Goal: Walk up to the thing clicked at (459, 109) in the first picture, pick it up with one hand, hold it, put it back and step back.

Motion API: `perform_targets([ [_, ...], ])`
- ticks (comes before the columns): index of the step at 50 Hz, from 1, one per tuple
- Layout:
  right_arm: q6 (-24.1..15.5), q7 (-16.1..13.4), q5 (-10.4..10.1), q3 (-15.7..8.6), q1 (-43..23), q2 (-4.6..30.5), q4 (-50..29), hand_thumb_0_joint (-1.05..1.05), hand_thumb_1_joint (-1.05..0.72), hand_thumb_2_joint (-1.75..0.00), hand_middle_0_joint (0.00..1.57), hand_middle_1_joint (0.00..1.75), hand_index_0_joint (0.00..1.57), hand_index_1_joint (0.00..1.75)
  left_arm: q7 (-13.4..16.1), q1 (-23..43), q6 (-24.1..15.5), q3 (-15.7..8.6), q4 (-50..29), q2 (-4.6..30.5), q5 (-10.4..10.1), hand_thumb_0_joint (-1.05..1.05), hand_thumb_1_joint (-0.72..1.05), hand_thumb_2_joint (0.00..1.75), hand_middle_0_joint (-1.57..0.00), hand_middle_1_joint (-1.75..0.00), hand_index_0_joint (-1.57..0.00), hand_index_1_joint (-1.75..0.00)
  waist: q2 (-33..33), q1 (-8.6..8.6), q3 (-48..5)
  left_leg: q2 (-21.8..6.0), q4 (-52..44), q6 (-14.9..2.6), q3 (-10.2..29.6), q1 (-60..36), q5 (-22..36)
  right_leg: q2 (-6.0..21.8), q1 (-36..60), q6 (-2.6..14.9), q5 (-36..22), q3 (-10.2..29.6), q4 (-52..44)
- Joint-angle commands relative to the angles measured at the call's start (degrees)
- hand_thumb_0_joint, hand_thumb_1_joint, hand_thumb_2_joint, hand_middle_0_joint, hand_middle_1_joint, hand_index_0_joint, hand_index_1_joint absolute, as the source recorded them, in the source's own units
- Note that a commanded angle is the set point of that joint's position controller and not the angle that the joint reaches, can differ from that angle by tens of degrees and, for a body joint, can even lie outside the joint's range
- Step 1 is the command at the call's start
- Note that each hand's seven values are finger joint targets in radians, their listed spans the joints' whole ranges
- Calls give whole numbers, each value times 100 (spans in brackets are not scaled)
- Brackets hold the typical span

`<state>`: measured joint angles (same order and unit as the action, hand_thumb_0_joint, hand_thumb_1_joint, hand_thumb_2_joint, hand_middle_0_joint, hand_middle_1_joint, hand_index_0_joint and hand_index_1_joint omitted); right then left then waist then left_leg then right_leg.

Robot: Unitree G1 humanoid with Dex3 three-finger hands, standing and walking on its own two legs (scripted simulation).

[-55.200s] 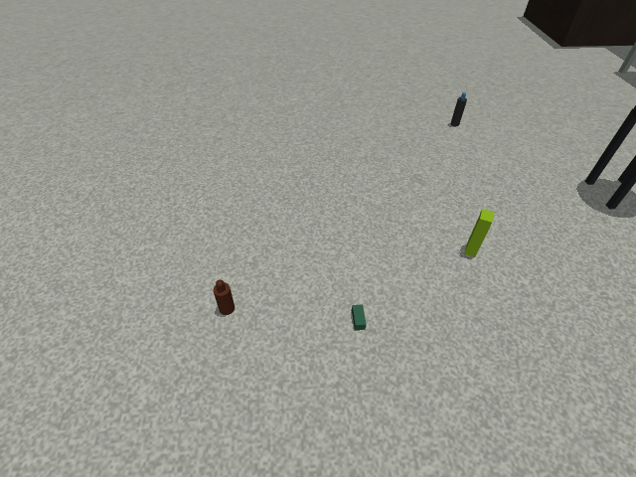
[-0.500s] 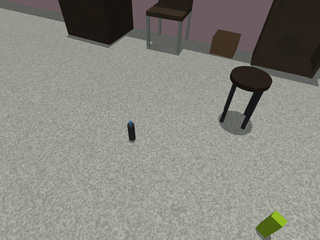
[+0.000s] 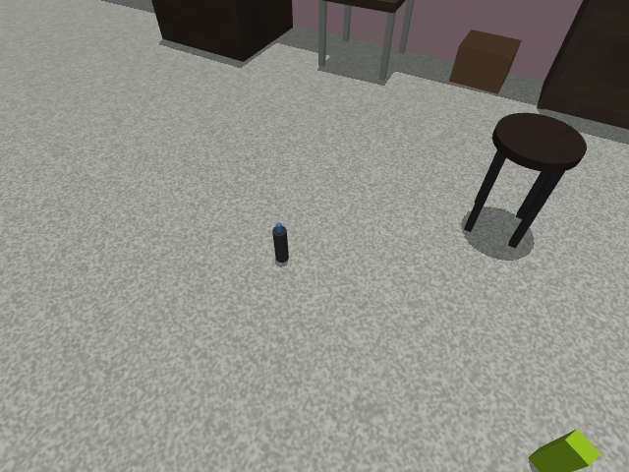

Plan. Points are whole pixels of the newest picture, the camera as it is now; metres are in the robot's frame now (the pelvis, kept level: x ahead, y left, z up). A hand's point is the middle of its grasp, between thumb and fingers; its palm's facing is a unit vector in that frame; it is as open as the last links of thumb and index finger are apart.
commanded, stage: step back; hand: left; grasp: from the side
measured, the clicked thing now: (280, 241) +1.00 +0.15 -0.66
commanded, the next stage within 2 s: stand in 0.12 s
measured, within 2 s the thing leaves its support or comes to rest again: neither
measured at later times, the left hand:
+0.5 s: hand out of the picture +0.09 +0.24 -0.13, palm faces -0.02 -0.94 -0.33, open 7.4 cm
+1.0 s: hand out of the picture +0.08 +0.24 -0.13, palm faces -0.04 -0.94 -0.34, open 7.4 cm
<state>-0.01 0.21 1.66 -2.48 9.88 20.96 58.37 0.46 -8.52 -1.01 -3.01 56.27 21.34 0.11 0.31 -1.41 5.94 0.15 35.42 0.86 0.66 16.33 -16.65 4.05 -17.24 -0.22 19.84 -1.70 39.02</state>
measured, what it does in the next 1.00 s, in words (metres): stands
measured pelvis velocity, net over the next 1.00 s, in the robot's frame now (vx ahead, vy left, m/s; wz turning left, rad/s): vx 0.00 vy -0.01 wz -0.01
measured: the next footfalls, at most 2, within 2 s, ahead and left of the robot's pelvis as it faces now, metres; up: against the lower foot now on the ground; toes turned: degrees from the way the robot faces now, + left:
none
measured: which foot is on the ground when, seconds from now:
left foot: down 0.00-1.00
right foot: down 0.00-1.00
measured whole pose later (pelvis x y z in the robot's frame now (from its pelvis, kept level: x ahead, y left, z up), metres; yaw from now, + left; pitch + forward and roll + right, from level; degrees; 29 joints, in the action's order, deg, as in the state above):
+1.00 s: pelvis +0.00 -0.01 +0.02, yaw +0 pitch -2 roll +0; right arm -0.6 0.9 0.8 0.2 7.0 20.3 66.1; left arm -1.1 -5.9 -1.0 -0.2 66.1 20.1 0.4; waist -0.8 0.4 3.5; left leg -2.8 19.1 2.7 1.3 8.1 -8.9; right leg 0.5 -7.7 0.0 9.7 -2.1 19.5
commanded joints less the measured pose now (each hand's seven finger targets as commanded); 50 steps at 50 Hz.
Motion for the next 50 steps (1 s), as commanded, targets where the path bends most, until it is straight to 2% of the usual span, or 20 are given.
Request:
perform_targets([
  [1, -83, -72, -30, -264, -650, 1409, -398, 0, -90, -90, 20, 30, 20, 30, 85, 101, -85, -173, -197, 1119, -8, 0, 90, 90, -20, -30, -20, -30, -505, -117, -781, -1157, -997, -858, 1062, 368, 1105, -136, 855, 172, -103, 159, -628],
  [2, -75, -74, -44, -227, -673, 1308, -391, 0, -90, -90, 20, 30, 20, 30, 78, 80, -116, -191, -147, 1198, 24, 0, 90, 90, -20, -30, -20, -30, -495, -107, -811, -948, -883, -612, 843, 258, 1161, 28, 925, 201, -843, 261, -776],
  [3, -89, -91, -63, -194, -631, 1215, -360, 0, -90, -90, 20, 30, 20, 30, 77, 107, -139, -203, -132, 1267, 18, 0, 90, 90, -20, -30, -20, -30, -445, -41, -891, -804, -821, -489, 713, 219, 1279, 153, 956, 238, -1377, 414, -801],
  [4, -88, -90, -80, -182, -574, 1181, -293, 0, -90, -90, 20, 30, 20, 30, 77, 91, -147, -204, -90, 1320, -6, 0, 90, 90, -20, -30, -20, -30, -435, -18, -978, -746, -805, -423, 681, 30, 1272, 267, 914, 278, -1559, 568, -842],
  [5, -88, -90, -70, -177, -494, 1172, -205, 0, -90, -90, 20, 30, 20, 30, 75, 233, -145, -190, -90, 1318, -6, 0, 90, 90, -20, -30, -20, -30, -394, 47, -1019, -758, -856, -419, 693, -104, 1426, 293, 903, 281, -1662, 566, -811],
  [6, -188, -69, -96, -110, -404, 1222, -153, 0, -90, -90, 20, 30, 20, 30, 30, 221, -108, -51, 96, 1026, -4, 0, 90, 90, -20, -30, -20, -30, -343, 47, -1058, -852, -1148, -386, 865, -376, 1725, 177, 969, 221, -1700, 428, -854],
  [8, -263, -61, -81, -122, -567, 1328, -84, 0, -90, -90, 20, 30, 20, 30, 11, 335, -89, -2, 126, 1003, -29, 0, 90, 90, -20, -30, -20, -30, -467, 39, -966, -969, -1255, -375, 936, -529, 2130, 129, 996, 135, -1570, 400, -1094],
  [15, -242, -55, -142, -41, -716, 1131, 68, 0, -90, -90, 20, 30, 20, 30, -15, 554, -123, 64, 408, 1134, 11, 0, 90, 90, -20, -30, -20, -30, -153, 141, -931, -791, -1445, -226, 576, -963, 2224, 296, 1195, 110, -2208, 462, -1681],
  [17, -234, -44, -147, -39, -826, 1115, 94, 0, -90, -90, 20, 30, 20, 30, -18, 573, -136, 87, 445, 1120, 9, 0, 90, 90, -20, -30, -20, -30, -146, 114, -938, -764, -1496, -197, 518, -1053, 2114, 337, 1204, 97, -2165, 468, -1847],
  [21, -199, -31, -146, -18, -886, 1081, 168, 0, -90, -90, 20, 30, 20, 30, -24, 667, -136, 93, 542, 1130, 19, 0, 90, 90, -20, -30, -20, -30, -137, 136, -720, -741, -1731, -150, 502, -927, 1487, 344, 1154, 83, -1654, 511, -2117],
  [25, -189, -13, -133, -23, -998, 1081, 215, 0, -90, -90, 20, 30, 20, 30, -31, 661, -146, 92, 614, 1134, 39, 0, 90, 90, -20, -30, -20, -30, -76, 103, -692, -728, -1860, -123, 501, -963, 1134, 357, 1063, 84, -1357, 536, -2288],
  [28, -198, -5, -124, -1, -919, 1070, 245, 0, -90, -90, 20, 30, 20, 30, -30, 674, -167, 76, 627, 1142, 35, 0, 90, 90, -20, -30, -20, -30, -39, 121, -799, -752, -1856, -127, 469, -926, 1304, 386, 1288, 77, -1644, 530, -2270],
  [31, -182, 1, -113, -2, -901, 1053, 288, 0, -90, -90, 20, 30, 20, 30, -30, 677, -145, 69, 659, 1177, 41, 0, 90, 90, -20, -30, -20, -30, 26, 117, -636, -707, -1986, -95, 482, -871, 799, 347, 1025, 88, -983, 549, -2417],
  [33, -180, 6, -115, 1, -863, 1111, 324, 0, -90, -90, 20, 30, 20, 30, -38, 677, -141, 78, 664, 1126, 35, 0, 90, 90, -20, -30, -20, -30, -52, 110, -574, -713, -1990, -105, 492, -752, 705, 353, 1066, 82, -899, 569, -2443],
  [38, -195, 3, -101, 12, -793, 1115, 347, 0, -90, -90, 20, 30, 20, 30, -43, 640, -138, 59, 651, 1165, 35, 0, 90, 90, -20, -30, -20, -30, -58, 103, -688, -732, -1990, -96, 489, -798, 846, 359, 1110, 98, -1060, 581, -2402],
  [41, -180, -6, -99, 21, -684, 1114, 368, 0, -90, -90, 20, 30, 20, 30, -43, 622, -121, 45, 679, 1205, 41, 0, 90, 90, -20, -30, -20, -30, 3, 131, -648, -748, -2010, -112, 506, -732, 742, 351, 1096, 99, -958, 589, -2395],
  [42, -174, 0, -98, 22, -704, 1105, 371, 0, -90, -90, 20, 30, 20, 30, -45, 550, -119, 57, 684, 1176, 34, 0, 90, 90, -20, -30, -20, -30, -1, 93, -606, -702, -1982, -94, 484, -785, 659, 355, 941, 93, -712, 615, -2491],
  [44, -170, -3, -102, 24, -607, 1121, 382, 0, -90, -90, 20, 30, 20, 30, -46, 603, -117, 48, 648, 1208, 42, 0, 90, 90, -20, -30, -20, -30, 48, 135, -661, -717, -1955, -102, 477, -806, 697, 356, 916, 104, -712, 637, -2490],
  [50, -185, -12, -93, 63, -550, 1090, 397, 0, -90, -90, 20, 30, 20, 30, -49, 517, -126, 58, 648, 1183, 25, 0, 90, 90, -20, -30, -20, -30, -11, 127, -757, -767, -1931, -113, 468, -834, 995, 365, 1096, 108, -1299, 610, -2343],
])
